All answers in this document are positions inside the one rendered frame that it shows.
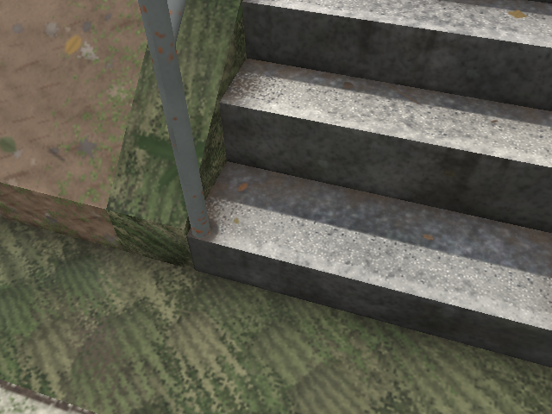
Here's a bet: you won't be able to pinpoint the stairs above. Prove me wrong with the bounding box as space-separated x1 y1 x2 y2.
186 0 552 367

